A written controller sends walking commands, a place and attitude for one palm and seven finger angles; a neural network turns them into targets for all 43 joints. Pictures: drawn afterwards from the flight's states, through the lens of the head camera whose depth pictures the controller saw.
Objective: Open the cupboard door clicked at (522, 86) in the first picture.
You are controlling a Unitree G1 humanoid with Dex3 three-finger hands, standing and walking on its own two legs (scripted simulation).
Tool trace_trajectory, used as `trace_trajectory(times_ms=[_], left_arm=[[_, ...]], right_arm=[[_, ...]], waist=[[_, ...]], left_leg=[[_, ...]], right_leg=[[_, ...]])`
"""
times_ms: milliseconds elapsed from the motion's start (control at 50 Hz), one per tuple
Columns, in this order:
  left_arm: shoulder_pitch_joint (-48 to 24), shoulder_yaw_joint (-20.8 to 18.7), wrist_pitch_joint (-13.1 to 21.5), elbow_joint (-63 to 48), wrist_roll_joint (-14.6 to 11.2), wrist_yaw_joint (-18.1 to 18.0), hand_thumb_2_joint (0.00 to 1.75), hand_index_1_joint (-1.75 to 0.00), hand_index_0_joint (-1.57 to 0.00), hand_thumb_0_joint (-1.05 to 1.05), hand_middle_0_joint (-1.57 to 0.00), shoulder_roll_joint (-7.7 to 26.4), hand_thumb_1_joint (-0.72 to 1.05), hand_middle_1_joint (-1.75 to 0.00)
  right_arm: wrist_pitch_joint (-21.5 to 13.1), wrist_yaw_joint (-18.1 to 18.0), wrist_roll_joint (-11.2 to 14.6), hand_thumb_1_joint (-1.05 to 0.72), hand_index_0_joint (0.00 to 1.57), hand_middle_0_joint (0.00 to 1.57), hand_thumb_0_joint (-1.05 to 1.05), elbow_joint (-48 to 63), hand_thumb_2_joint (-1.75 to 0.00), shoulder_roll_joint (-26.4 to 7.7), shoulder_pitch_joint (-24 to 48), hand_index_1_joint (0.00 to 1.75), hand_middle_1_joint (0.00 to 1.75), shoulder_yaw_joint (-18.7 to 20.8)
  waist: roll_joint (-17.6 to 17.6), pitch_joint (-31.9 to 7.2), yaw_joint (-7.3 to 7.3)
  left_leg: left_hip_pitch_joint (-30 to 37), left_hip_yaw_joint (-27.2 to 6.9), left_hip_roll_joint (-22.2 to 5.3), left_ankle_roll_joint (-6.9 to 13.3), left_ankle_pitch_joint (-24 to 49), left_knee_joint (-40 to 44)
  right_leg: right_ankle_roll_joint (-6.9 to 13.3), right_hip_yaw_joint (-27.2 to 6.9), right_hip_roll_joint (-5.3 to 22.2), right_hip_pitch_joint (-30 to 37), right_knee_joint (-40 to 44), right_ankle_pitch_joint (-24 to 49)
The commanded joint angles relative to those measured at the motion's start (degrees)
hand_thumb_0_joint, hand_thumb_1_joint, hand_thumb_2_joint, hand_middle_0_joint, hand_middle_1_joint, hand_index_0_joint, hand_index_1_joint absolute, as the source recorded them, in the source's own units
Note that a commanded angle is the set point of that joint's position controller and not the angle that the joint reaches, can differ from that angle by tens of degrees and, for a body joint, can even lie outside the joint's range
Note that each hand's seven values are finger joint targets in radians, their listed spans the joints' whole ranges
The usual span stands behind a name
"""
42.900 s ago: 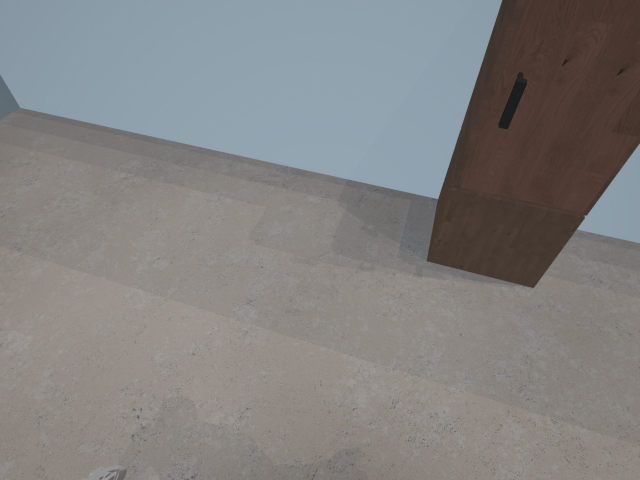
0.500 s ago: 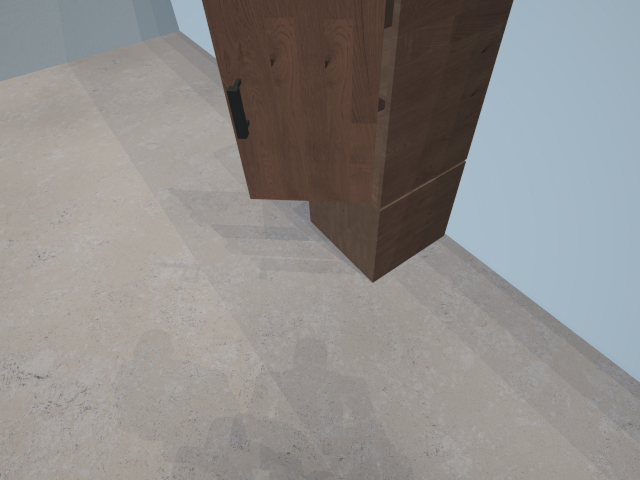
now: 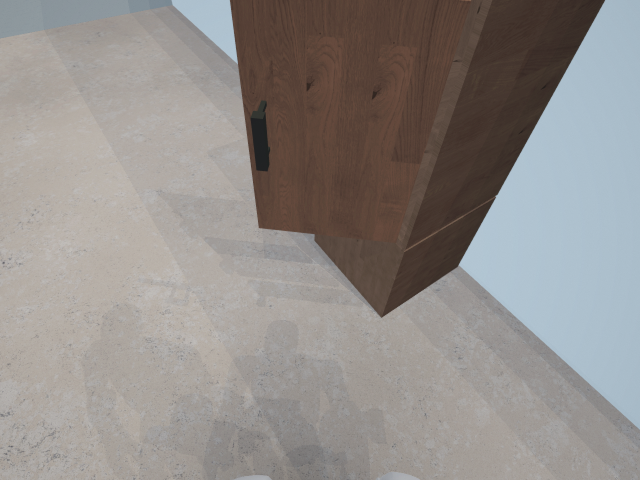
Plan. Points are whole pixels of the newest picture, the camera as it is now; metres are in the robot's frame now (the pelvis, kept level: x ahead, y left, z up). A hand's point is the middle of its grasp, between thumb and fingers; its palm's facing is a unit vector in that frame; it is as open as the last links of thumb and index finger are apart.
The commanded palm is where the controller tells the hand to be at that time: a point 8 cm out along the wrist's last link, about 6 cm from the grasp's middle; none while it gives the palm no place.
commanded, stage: take the last steps up to it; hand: left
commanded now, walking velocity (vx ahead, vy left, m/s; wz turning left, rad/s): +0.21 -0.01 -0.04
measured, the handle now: (262, 136) +0.72 +0.19 -0.01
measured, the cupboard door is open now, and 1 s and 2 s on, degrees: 49 49 49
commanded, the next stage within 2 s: come to a stop and stand still in 0.16 s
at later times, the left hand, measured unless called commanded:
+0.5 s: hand (232, 414) +0.23 +0.16 -0.17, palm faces +0.00 -0.98 -0.18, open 7.3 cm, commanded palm none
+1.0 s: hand (210, 471) +0.15 +0.17 -0.17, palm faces +0.05 -0.98 -0.17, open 7.4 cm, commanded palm none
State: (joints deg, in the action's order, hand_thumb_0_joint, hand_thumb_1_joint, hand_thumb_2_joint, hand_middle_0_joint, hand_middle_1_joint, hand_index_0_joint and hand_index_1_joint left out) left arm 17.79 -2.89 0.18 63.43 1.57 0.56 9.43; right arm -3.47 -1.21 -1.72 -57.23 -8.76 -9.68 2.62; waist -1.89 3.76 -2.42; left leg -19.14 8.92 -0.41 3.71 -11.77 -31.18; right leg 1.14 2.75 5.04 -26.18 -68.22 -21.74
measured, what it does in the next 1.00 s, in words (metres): walks ahead: right foot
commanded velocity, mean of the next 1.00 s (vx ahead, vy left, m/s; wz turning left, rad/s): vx -0.06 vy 0.01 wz -0.01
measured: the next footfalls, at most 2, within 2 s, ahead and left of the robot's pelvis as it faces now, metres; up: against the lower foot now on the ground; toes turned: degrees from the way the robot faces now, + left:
right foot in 0.28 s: +0.17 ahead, -0.13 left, +0.00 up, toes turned -4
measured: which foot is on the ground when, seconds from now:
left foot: down 0.00-1.00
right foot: up 0.00-0.26, down 0.28-1.00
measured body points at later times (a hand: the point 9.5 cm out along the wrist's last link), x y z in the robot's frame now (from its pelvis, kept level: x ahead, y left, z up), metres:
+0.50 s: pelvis +0.14 -0.01 +0.00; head +0.16 -0.01 +0.45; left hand +0.23 +0.21 -0.15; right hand +0.11 -0.23 -0.15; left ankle +0.11 +0.09 -0.73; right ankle +0.13 -0.13 -0.73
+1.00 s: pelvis +0.13 -0.01 +0.01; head +0.15 +0.01 +0.46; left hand +0.15 +0.22 -0.16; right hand +0.20 -0.25 -0.13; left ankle +0.11 +0.09 -0.73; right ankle +0.13 -0.13 -0.73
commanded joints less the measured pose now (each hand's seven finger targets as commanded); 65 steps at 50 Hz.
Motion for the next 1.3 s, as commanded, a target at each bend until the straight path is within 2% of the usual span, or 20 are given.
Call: trace_trajectory(times_ms=[0, 160, 220, 240, 280, 320, 360, 420, 500, 560, 620, 680, 700, 760, 820, 860, 880, 960, 1080, 1280], left_arm=[[1.3, -0.4, 1.0, -5.0, -0.1, 0.3, 0.9, -0.3, -0.2, 0.0, -0.2, 1.0, 0.9, -0.3], [-8.1, -0.2, 0.9, -8.7, -0.1, 0.5, 0.9, -0.3, -0.2, 0.0, -0.2, 2.8, 0.9, -0.3], [-4.0, -0.5, 1.7, -7.0, -0.1, 0.1, 0.9, -0.3, -0.2, 0.0, -0.2, 4.9, 0.9, -0.3], [-1.2, -0.8, 2.2, -5.8, -0.3, -0.3, 0.9, -0.3, -0.2, 0.0, -0.2, 7.0, 0.9, -0.3], [2.6, -1.1, 2.4, -4.2, -0.9, -1.2, 0.9, -0.3, -0.2, 0.0, -0.2, 11.5, 0.9, -0.3], [-2.0, -0.3, 2.8, -4.3, -1.1, -2.2, 0.9, -0.3, -0.2, 0.0, -0.2, 9.1, 0.9, -0.3], [-5.4, -0.1, 2.0, -4.8, -1.4, -2.9, 0.9, -0.3, -0.2, 0.0, -0.2, 8.9, 0.9, -0.3], [-5.7, -0.1, 0.4, -5.9, -2.1, -3.0, 0.9, -0.3, -0.2, 0.0, -0.2, 7.9, 0.9, -0.3], [-6.5, -0.7, -1.1, -7.6, -1.3, -2.9, 0.9, -0.3, -0.2, 0.0, -0.2, 6.7, 0.9, -0.3], [-6.4, -1.0, -1.9, -8.4, -1.1, -2.5, 0.9, -0.3, -0.2, 0.0, -0.2, 5.9, 0.9, -0.3], [-3.7, -1.2, -1.6, -8.0, -0.7, -2.4, 0.9, -0.3, -0.2, 0.0, -0.2, 6.8, 0.9, -0.3], [-2.1, -1.3, -0.4, -6.8, -0.4, -2.8, 0.9, -0.3, -0.2, 0.0, -0.2, 10.8, 0.9, -0.3], [-2.4, -1.0, -0.3, -6.6, -0.5, -2.9, 0.9, -0.3, -0.2, 0.0, -0.2, 10.6, 0.9, -0.3], [-4.8, -0.8, 0.0, -6.7, -0.2, -2.8, 0.9, -0.3, -0.2, 0.0, -0.2, 10.5, 0.9, -0.3], [-6.0, -0.5, 0.0, -6.0, -1.0, -2.6, 0.9, -0.3, -0.2, 0.0, -0.2, 10.4, 0.9, -0.3], [-4.6, 0.4, -0.3, -6.2, -1.5, -2.2, 0.9, -0.3, -0.2, 0.0, -0.2, 7.5, 0.9, -0.3], [-4.4, 0.8, -0.7, -5.9, -0.9, -2.3, 0.9, -0.3, -0.2, 0.0, -0.2, 6.5, 0.9, -0.3], [-3.9, 1.0, -1.2, -3.6, -0.9, -1.6, 0.9, -0.3, -0.2, 0.0, -0.2, 6.8, 0.9, -0.3], [-3.0, 1.5, -0.1, -1.6, -1.0, -1.8, 0.9, -0.3, -0.2, 0.0, -0.2, 6.0, 0.9, -0.3], [-1.2, 1.8, 0.1, 0.3, -1.2, -2.2, 0.9, -0.3, -0.2, 0.0, -0.2, 5.0, 0.9, -0.3]], right_arm=[[-0.9, -0.2, -0.1, -0.9, 0.2, 0.2, 0.0, 0.2, -0.9, -7.8, -7.3, 0.3, 0.3, 0.9], [0.2, 0.1, -0.3, -0.9, 0.2, 0.2, 0.0, -1.7, -0.9, -8.5, -10.2, 0.3, 0.3, 0.7], [0.3, 0.2, 0.1, -0.9, 0.2, 0.2, 0.0, -2.6, -0.9, -6.9, -10.3, 0.3, 0.3, 0.1], [0.2, 0.3, 0.5, -0.9, 0.2, 0.2, 0.0, -2.5, -0.9, -5.5, -10.5, 0.3, 0.3, -0.3], [0.9, 0.2, 0.6, -0.9, 0.2, 0.2, 0.0, -2.2, -0.9, -4.2, -11.7, 0.3, 0.3, -1.1], [1.9, -0.6, 1.2, -0.9, 0.2, 0.2, 0.0, -3.6, -0.9, -3.8, -11.8, 0.3, 0.3, -1.3], [2.9, -0.9, 1.8, -0.9, 0.2, 0.2, 0.0, -5.2, -0.9, -3.5, -13.7, 0.3, 0.3, -1.2], [3.5, -1.3, 1.0, -0.9, 0.2, 0.2, 0.0, -5.3, -0.9, -6.4, -12.8, 0.3, 0.3, -0.5], [4.3, -1.8, 0.8, -0.9, 0.2, 0.2, 0.0, -3.0, -0.9, -8.5, -11.9, 0.3, 0.3, 0.9], [4.6, -1.7, 0.4, -0.9, 0.2, 0.2, 0.0, -1.3, -0.9, -10.1, -9.1, 0.3, 0.3, 1.6], [5.0, -1.5, 0.6, -0.9, 0.2, 0.2, 0.0, 0.6, -0.9, -9.7, -5.8, 0.3, 0.3, 2.0], [6.0, -0.9, 1.2, -0.9, 0.2, 0.2, 0.0, 1.7, -0.9, -5.5, -6.0, 0.3, 0.3, 1.5], [6.4, -0.9, 1.3, -0.9, 0.2, 0.2, 0.0, 1.8, -0.9, -5.7, -4.3, 0.3, 0.3, 1.5], [6.1, -0.7, 1.7, -0.9, 0.2, 0.2, 0.0, 1.4, -0.9, -4.6, -3.1, 0.3, 0.3, 0.7], [5.0, -0.5, 1.5, -0.9, 0.2, 0.2, 0.0, -1.0, -0.9, -4.6, -6.4, 0.3, 0.3, 0.1], [3.9, -0.7, 0.8, -0.9, 0.2, 0.2, 0.0, -0.5, -0.9, -9.0, -4.5, 0.3, 0.3, 0.2], [4.2, -0.5, 0.8, -0.9, 0.2, 0.2, 0.0, -0.2, -0.9, -9.8, -2.2, 0.3, 0.3, 0.1], [3.7, -0.6, 0.7, -0.9, 0.2, 0.2, 0.0, -1.1, -0.9, -9.0, -0.5, 0.3, 0.3, -0.7], [2.9, -0.8, 1.0, -0.9, 0.2, 0.2, 0.0, -3.5, -0.9, -7.1, -5.0, 0.3, 0.3, -1.2], [2.2, -1.2, 1.0, -0.9, 0.2, 0.2, 0.0, -6.3, -0.9, -5.8, -9.2, 0.3, 0.3, -1.9]], waist=[[6.2, -3.7, 1.22], [6.1, -0.6, 2.83], [2.9, -3.5, 0.71], [-1.2, -4.6, -0.13], [-9.5, -4.1, 0.07], [-11.6, -6.9, 1.67], [-8.1, -9.2, 3.32], [5.7, -7.9, 2.19], [8.9, -4.7, 2.61], [10.2, -5.1, 2.25], [6.8, -5.4, 1.27], [-13.6, -6.8, 1.84], [-12.2, -6.1, 1.31], [-8.5, -5.8, 2.66], [-5.7, -6.7, 4.27], [5.4, -7.1, 2.26], [4.7, -4.7, 1.49], [7.8, -0.3, 1.1], [1.7, -2.0, 1.94], [2.6, -0.9, 1.83]], left_leg=[[3.8, -14.1, -16.2, 6.2, -1.2, 21.9], [5.6, -12.3, -15.3, 6.0, -4.1, 20.8], [4.1, -7.6, -10.4, 1.6, 0.6, 10.7], [-0.7, -4.6, -6.6, -0.8, -2.7, 5.6], [-7.5, -0.6, -0.5, -4.9, -17.1, -4.5], [-3.2, -6.4, -2.5, -5.5, -17.8, -7.3], [1.1, -6.0, -2.7, -6.2, -9.2, 1.2], [10.1, -7.2, -7.8, -3.9, 30.2, 4.5], [11.4, -11.5, -12.6, 0.5, 44.8, 5.9], [12.3, -13.8, -14.9, 4.0, 40.7, 6.6], [8.7, -11.2, -11.1, 1.0, 27.0, 2.6], [1.6, -4.6, 0.5, -5.2, -14.3, -11.8], [-0.1, -7.5, 0.3, -4.9, -20.9, -16.9], [0.4, -7.7, 0.4, -5.1, -18.2, -12.2], [10.5, -6.6, -0.3, -4.9, -0.7, 7.5], [12.6, -15.1, -9.8, -0.8, 16.0, 9.5], [7.2, -15.2, -11.5, 0.1, 9.1, 10.7], [3.3, -14.2, -7.9, -1.3, -2.1, 15.4], [7.6, -12.0, -6.4, -2.1, 2.1, 14.3], [8.4, -11.3, -6.0, -2.3, 8.3, 14.2]], right_leg=[[-0.7, -1.0, 2.4, -2.2, 9.4, 4.5], [-0.8, 1.4, -0.6, 4.9, 30.1, 5.5], [0.0, 1.3, -2.0, 17.7, 41.8, 10.2], [1.8, -4.6, 2.5, 24.1, 44.1, 12.6], [9.8, -17.3, 16.0, 27.9, 48.1, 32.0], [10.7, -11.9, 14.3, 27.0, 44.5, 61.3], [8.2, -7.0, 11.9, 27.4, 39.9, 67.4], [1.5, -2.5, 4.8, 17.6, 36.9, 42.2], [-0.3, 0.1, -0.4, 12.0, 31.2, 19.8], [-0.4, -0.1, -2.9, 10.2, 30.3, 0.4], [0.3, -2.4, -1.0, 14.7, 37.7, 19.0], [8.7, -15.7, 13.5, 19.5, 46.3, 50.2], [10.8, -16.1, 14.8, 18.9, 47.2, 53.1], [10.3, -10.6, 11.3, 20.5, 45.1, 53.5], [5.4, -8.2, 7.7, 17.6, 41.6, 41.6], [-0.3, -4.2, 1.3, 13.6, 41.7, 20.1], [-0.8, -3.2, -0.2, 15.4, 43.9, 10.2], [-0.3, -3.6, -0.1, 16.6, 46.0, 9.6], [0.0, -4.3, 0.8, 17.2, 49.0, 12.6], [0.2, -3.6, 1.3, 18.7, 48.7, 15.3]])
